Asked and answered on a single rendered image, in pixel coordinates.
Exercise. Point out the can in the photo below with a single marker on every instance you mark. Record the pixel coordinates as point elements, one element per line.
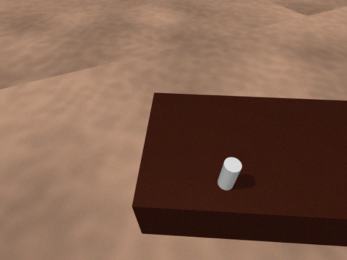
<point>229,173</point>

